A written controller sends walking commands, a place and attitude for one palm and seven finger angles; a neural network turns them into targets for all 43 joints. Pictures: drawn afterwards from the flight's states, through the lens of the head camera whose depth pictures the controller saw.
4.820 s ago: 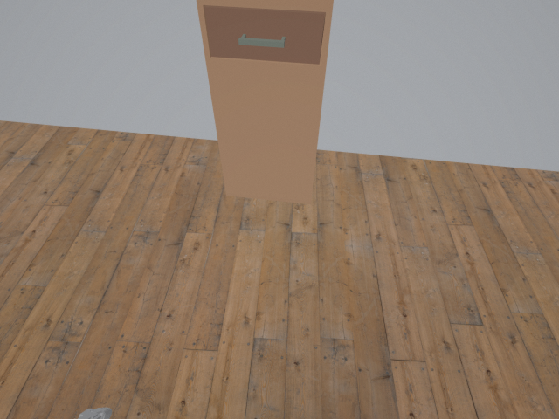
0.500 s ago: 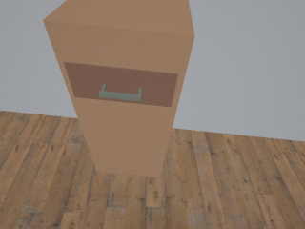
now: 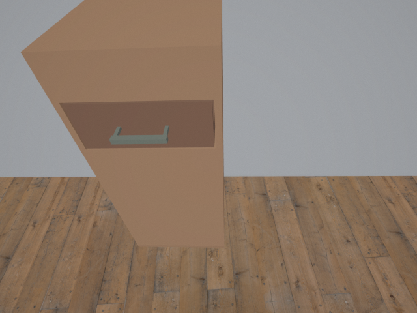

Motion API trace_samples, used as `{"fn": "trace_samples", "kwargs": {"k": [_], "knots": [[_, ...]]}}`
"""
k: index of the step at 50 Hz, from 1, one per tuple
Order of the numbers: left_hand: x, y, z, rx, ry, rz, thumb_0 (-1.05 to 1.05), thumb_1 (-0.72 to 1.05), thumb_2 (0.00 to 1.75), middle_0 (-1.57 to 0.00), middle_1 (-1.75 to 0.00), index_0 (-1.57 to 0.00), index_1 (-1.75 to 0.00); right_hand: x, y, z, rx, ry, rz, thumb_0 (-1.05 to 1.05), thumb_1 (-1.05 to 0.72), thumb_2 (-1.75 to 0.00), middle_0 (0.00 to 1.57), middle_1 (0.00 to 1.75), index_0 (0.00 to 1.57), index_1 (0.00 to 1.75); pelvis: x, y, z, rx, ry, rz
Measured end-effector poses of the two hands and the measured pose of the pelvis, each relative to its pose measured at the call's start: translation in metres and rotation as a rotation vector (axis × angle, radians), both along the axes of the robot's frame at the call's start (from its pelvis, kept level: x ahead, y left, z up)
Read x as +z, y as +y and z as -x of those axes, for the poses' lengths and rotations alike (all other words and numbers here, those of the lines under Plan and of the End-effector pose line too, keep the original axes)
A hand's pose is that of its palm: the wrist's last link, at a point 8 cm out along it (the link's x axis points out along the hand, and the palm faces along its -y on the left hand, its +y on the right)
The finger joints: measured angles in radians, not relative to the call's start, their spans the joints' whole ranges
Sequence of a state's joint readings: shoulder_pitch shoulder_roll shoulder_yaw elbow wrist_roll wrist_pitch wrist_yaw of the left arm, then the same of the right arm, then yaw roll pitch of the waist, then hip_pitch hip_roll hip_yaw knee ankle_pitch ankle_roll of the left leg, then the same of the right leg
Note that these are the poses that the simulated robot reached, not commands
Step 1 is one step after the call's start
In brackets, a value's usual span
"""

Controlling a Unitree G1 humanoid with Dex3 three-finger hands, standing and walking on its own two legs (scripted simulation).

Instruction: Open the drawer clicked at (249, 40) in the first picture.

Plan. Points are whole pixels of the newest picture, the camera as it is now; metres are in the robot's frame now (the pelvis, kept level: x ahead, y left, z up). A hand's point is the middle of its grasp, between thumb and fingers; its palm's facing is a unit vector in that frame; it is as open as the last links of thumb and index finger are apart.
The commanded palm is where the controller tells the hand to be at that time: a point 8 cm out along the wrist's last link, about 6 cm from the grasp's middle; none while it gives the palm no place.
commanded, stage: come to a stop and stand still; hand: left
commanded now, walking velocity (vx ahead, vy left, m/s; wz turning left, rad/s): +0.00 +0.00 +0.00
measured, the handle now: (140, 134) +0.54 +0.21 +0.03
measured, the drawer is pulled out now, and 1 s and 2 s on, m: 0.00 0.00 0.00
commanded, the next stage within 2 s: look again from close up in 0.40 s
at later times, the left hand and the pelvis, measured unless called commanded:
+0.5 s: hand out of the picture +0.00 +0.15 -0.17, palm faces +0.04 -0.98 -0.18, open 7.4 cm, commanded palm none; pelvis +0.01 -0.01 +0.00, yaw +0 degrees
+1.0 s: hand out of the picture +0.01 +0.18 -0.17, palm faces +0.03 -0.98 -0.20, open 7.4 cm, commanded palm none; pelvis +0.01 +0.01 +0.01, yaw +0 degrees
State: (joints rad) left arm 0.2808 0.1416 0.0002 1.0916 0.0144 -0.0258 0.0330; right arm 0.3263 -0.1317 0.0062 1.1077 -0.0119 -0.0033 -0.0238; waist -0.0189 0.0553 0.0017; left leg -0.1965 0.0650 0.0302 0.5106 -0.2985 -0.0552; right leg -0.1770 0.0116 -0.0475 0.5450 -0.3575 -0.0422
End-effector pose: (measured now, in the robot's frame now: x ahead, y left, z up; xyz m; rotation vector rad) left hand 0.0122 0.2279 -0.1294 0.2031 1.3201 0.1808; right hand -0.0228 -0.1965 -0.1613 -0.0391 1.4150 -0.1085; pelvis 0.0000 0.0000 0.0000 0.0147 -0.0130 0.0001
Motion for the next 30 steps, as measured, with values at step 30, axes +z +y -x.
{"fn": "trace_samples", "kwargs": {"k": [30], "knots": [[-0.011,-0.018,0.021,0.046,0.090,0.073,0.00,0.91,0.90,-0.20,-0.30,-0.20,-0.30,0.018,-0.029,-0.040,0.038,-0.029,0.105,0.01,-0.93,-0.90,0.20,0.29,0.20,0.30,0.005,-0.005,-0.012,-0.005,0.005,0.008]]}}
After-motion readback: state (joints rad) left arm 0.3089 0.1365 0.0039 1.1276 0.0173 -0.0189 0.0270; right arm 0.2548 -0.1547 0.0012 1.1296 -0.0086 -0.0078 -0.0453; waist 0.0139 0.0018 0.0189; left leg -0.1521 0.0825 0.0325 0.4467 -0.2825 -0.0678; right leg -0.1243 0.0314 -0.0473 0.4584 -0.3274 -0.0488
